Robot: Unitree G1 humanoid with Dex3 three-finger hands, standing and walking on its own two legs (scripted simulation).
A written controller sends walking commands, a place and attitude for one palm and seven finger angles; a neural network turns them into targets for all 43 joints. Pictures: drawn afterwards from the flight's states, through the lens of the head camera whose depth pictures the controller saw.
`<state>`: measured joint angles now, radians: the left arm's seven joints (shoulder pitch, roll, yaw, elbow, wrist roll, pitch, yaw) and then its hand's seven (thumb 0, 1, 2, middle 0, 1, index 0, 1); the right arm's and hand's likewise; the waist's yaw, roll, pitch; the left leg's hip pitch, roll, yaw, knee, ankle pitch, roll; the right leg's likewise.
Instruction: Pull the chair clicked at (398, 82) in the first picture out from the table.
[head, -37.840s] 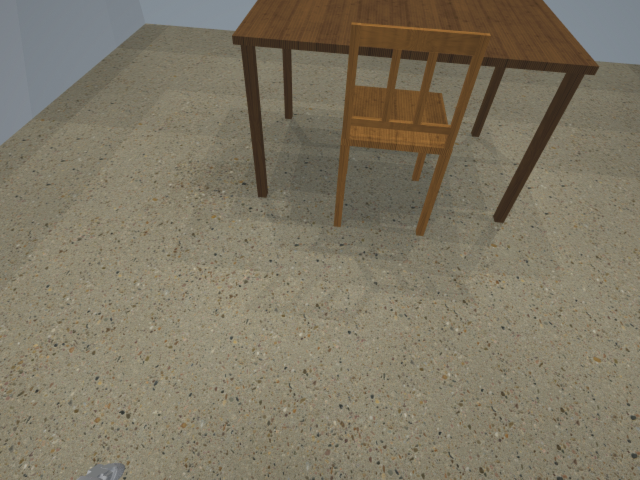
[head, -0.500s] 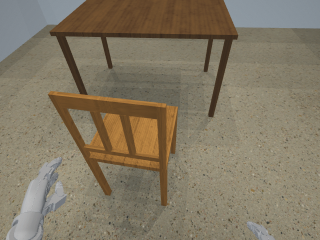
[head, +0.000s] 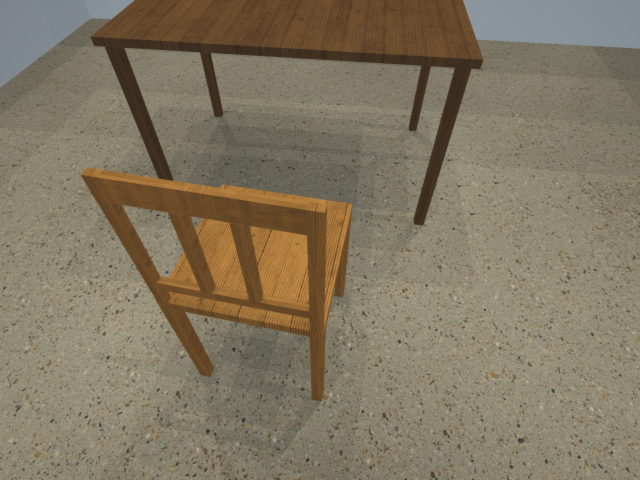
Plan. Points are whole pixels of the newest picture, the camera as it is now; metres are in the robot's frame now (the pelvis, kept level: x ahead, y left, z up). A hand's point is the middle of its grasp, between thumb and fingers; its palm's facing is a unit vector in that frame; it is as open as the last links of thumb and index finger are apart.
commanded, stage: let the arm hang, fingers relaxed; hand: left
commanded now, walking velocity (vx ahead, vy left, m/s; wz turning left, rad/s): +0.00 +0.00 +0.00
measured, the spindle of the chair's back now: (194, 254) +0.51 +0.28 -0.11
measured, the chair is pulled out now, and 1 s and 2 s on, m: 0.64 0.64 0.64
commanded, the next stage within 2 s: look to check the result in 0.48 s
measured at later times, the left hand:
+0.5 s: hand out of the picture +0.00 +0.14 -0.18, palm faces +0.04 -0.99 -0.16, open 7.3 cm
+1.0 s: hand out of the picture -0.01 +0.14 -0.17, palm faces +0.06 -0.99 -0.16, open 7.4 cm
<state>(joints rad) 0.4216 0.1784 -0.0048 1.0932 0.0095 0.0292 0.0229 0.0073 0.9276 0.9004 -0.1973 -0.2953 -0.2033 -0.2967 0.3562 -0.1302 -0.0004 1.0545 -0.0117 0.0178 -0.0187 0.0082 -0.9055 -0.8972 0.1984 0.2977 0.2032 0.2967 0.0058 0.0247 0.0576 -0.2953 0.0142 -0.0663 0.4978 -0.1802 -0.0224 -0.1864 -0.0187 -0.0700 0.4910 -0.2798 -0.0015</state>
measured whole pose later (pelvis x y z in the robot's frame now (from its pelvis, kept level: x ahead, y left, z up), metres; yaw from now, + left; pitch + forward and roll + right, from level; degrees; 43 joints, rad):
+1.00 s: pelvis +0.01 -0.02 +0.00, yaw +0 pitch -2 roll +0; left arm 0.33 0.12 0.00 1.06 0.01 0.01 0.03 0.01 0.91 0.90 -0.20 -0.30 -0.20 -0.30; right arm 0.33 -0.11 -0.01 1.08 -0.01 0.00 -0.04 0.01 -0.91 -0.90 0.20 0.30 0.20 0.30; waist 0.00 0.01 0.06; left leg -0.26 0.03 -0.08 0.48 -0.19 -0.04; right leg -0.16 0.00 -0.08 0.48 -0.29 -0.02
